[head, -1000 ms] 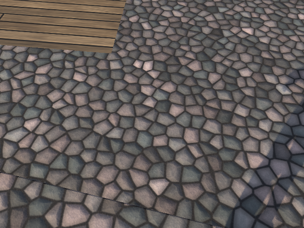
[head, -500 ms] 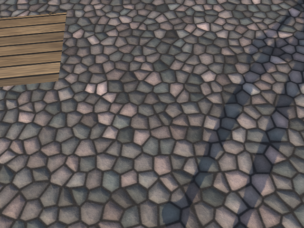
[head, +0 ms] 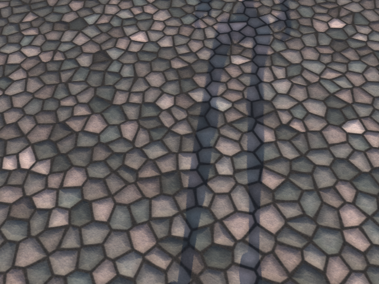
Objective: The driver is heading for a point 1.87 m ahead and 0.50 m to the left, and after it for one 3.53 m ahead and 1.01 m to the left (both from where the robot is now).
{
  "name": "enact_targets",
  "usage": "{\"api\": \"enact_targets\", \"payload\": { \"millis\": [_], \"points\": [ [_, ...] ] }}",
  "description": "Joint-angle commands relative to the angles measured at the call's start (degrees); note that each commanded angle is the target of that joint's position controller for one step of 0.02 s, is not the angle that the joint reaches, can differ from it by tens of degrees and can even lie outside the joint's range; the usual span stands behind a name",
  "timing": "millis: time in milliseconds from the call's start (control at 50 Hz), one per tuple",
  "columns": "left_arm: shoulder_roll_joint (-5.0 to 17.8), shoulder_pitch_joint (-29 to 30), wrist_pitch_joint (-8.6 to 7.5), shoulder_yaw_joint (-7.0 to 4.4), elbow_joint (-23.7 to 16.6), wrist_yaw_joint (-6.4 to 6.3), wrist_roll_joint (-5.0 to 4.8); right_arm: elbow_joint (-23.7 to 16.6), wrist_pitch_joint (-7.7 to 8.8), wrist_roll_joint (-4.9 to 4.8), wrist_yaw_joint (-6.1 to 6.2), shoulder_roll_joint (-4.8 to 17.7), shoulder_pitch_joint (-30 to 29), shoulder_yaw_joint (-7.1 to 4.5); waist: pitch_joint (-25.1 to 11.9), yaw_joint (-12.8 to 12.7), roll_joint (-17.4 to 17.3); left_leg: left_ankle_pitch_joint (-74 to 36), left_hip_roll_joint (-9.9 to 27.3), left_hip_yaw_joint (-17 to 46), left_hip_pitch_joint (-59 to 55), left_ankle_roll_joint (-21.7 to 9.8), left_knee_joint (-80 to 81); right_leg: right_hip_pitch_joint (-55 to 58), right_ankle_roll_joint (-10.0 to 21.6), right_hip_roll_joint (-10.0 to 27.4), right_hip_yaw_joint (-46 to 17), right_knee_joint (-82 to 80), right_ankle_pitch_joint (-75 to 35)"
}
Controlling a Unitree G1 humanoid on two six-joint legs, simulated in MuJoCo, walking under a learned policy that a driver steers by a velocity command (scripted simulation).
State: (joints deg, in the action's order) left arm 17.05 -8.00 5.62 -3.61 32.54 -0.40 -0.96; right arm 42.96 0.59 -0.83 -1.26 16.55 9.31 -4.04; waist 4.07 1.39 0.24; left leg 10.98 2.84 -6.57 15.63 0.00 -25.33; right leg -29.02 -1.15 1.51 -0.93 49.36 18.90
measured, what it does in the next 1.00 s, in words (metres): steps on the spot, turning left: right foot, then left foot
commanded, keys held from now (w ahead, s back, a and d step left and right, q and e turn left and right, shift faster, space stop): e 0.10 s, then q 0.90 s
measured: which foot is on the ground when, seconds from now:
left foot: down 0.00-0.08, up 0.10-0.60, down 0.62-1.00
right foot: up 0.00-0.06, down 0.08-0.62, up 0.64-1.00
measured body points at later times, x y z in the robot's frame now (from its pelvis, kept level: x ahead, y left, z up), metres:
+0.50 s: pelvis +0.00 -0.04 -0.01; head +0.01 -0.04 +0.44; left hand +0.19 +0.20 -0.09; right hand +0.10 -0.31 -0.13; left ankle -0.07 +0.09 -0.71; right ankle +0.03 -0.12 -0.74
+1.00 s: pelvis -0.06 +0.00 +0.01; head -0.04 +0.04 +0.46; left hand +0.02 +0.32 -0.10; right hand +0.16 -0.23 -0.07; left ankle -0.08 +0.07 -0.74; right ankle +0.01 -0.17 -0.67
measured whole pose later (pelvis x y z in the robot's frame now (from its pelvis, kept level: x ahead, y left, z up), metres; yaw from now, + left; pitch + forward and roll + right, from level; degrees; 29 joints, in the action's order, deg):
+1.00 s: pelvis -0.06 +0.00 +0.01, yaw +18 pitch +2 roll -3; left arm 17.2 -5.7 1.8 -5.5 41.7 -2.5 -0.4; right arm 36.7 -3.1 -0.6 2.2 16.4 12.6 -2.9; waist 1.5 0.9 1.5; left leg 11.8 -4.8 10.6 13.2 -4.0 -24.3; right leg -27.4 -5.5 -0.8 -6.2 52.4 18.9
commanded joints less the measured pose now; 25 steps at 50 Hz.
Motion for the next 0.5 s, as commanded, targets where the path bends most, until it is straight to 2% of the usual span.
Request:
{"api": "enact_targets", "payload": {
  "millis": [20,60,80,100,120,140,160,180,200,220,240,280,320,380,400,420,500],
  "points": [
    [4.47,-0.93,0.16,-1.64,-4.71,0.91,0.08,-3.75,0.76,-1.37,-0.64,10.31,-4.00,-2.90,-10.74,-1.40,-8.96,-23.63,14.29,7.25,-8.08,-11.50,4.55,8.27,1.53,-0.52,2.65,-8.25,-3.21],
    [4.27,-3.72,-0.07,-2.28,-3.87,1.29,0.11,-3.08,0.91,-2.09,-0.41,10.00,-4.70,-2.97,-10.35,-3.15,-8.42,-18.77,12.78,4.64,-6.43,-8.19,0.19,15.19,4.03,-2.52,5.07,-19.47,-11.09],
    [6.22,-6.21,-0.35,-3.30,-3.10,1.14,0.26,-2.23,0.98,-1.83,-0.22,8.45,-2.49,-2.77,-10.84,-3.39,-4.09,-12.76,9.61,1.77,-2.91,-4.71,-6.33,21.87,6.22,-2.01,2.02,-24.75,-20.29],
    [13.53,-8.67,-0.80,-5.29,-3.65,0.34,0.50,-3.75,1.02,0.61,0.06,6.24,-1.64,-2.11,-10.33,-2.37,12.92,13.93,1.39,-2.90,12.68,1.17,-23.54,32.53,12.80,11.32,-17.04,-25.62,-49.17],
    [13.82,-6.67,-2.10,-4.43,-4.83,0.46,2.28,-4.23,0.42,1.81,0.83,6.33,-2.42,-1.75,-12.75,-3.32,12.02,25.70,-2.08,6.81,18.59,3.14,-36.96,28.26,22.64,19.07,-25.94,-27.94,-45.94],
    [11.41,-3.57,-3.41,-3.55,-5.19,0.87,2.51,-3.91,-0.18,0.53,1.32,8.34,-2.59,-2.25,-12.16,-2.92,7.63,23.49,-0.48,9.59,18.50,2.94,-40.34,24.24,22.55,17.97,-23.22,-30.10,-35.84],
    [7.92,-0.41,-4.34,-2.33,-4.75,0.91,2.07,-2.97,-0.72,-0.03,1.72,8.35,-2.28,-2.31,-10.77,-1.69,5.75,19.37,0.47,9.98,16.86,2.91,-40.35,22.00,19.46,14.91,-18.49,-30.17,-32.69],
    [4.89,1.33,-4.93,-1.19,-4.10,0.85,1.61,-1.33,-1.24,0.60,2.10,7.32,-0.76,-2.17,-11.13,-0.88,4.26,15.45,0.80,9.88,14.75,3.47,-40.40,21.46,17.29,12.86,-14.80,-29.54,-34.71],
    [2.56,2.60,-5.34,-0.15,-3.25,0.64,1.45,-0.21,-1.73,1.17,2.31,6.66,0.84,-2.03,-11.73,-0.02,4.93,12.73,0.94,9.97,11.00,4.22,-40.56,19.91,16.39,11.88,-11.64,-29.02,-39.28],
    [0.80,2.66,-5.64,0.68,-2.28,0.47,1.87,0.73,-1.97,0.94,2.13,5.99,2.18,-1.79,-12.38,0.39,5.30,11.12,0.64,10.05,7.33,4.78,-40.67,18.67,15.87,11.06,-9.33,-29.01,-41.43],
    [-0.60,2.25,-5.63,1.22,-0.99,0.42,2.01,0.84,-2.33,0.30,2.16,4.95,2.20,-1.39,-11.47,0.44,6.34,11.44,-0.06,9.38,6.84,5.35,-37.95,18.99,15.17,9.31,-6.67,-29.11,-40.22],
    [-0.43,2.29,-5.78,1.21,0.11,0.00,2.71,0.48,-2.67,-0.15,2.22,3.96,0.90,-0.66,-10.27,-0.72,6.02,10.19,-0.24,10.33,5.24,5.53,-30.74,20.45,14.26,9.11,-5.29,-28.91,-36.62],
    [1.66,2.92,-5.53,0.51,0.73,-0.53,2.75,-0.58,-2.98,0.01,2.39,4.26,-0.55,-0.33,-9.27,-1.58,6.63,11.41,-0.44,9.61,3.53,5.57,-25.57,20.84,14.51,10.29,-6.20,-28.63,-33.80],
    [4.41,2.74,-4.50,-0.57,1.43,-1.13,2.08,-1.35,-3.58,-0.43,2.68,6.19,0.67,-0.80,-8.23,-2.35,6.90,15.39,-1.21,7.39,4.62,5.49,-25.49,21.57,16.50,12.92,-9.16,-28.10,-30.13],
    [4.43,1.79,-3.89,-0.81,2.52,-1.32,1.41,-2.44,-3.82,-0.45,2.65,5.44,0.25,-0.48,-6.46,-2.72,8.17,19.78,-0.56,7.75,7.54,4.89,-23.17,23.14,16.78,14.79,-11.19,-28.17,-29.16],
    [4.77,1.15,-3.47,-1.08,2.78,-1.55,1.28,-2.55,-3.94,-0.63,2.65,5.49,0.32,-0.50,-6.60,-3.24,6.87,19.73,-0.59,7.45,7.94,4.49,-23.58,23.85,17.13,15.70,-12.27,-28.33,-29.06],
    [5.53,3.69,-3.03,-1.96,3.17,-2.22,1.30,-2.06,-4.29,-0.64,2.23,3.79,3.73,-0.47,-8.39,-1.72,5.22,18.56,-0.73,5.74,4.86,2.75,-22.46,22.25,17.39,16.40,-9.90,-28.50,-29.74]
  ]
}}
Keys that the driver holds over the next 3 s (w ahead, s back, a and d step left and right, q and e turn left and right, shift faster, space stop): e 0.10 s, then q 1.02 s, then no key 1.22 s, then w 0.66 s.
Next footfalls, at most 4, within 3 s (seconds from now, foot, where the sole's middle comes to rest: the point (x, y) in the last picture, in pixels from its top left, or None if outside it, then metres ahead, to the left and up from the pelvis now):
0.08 right None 0.07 -0.12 -0.78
0.62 left None -0.04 0.08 -0.78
1.20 right None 0.02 -0.12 -0.78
1.56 left None -0.12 0.10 -0.78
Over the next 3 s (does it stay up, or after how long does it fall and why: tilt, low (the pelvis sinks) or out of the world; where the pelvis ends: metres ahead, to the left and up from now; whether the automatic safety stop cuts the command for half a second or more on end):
stays up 0.11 0.09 -0.03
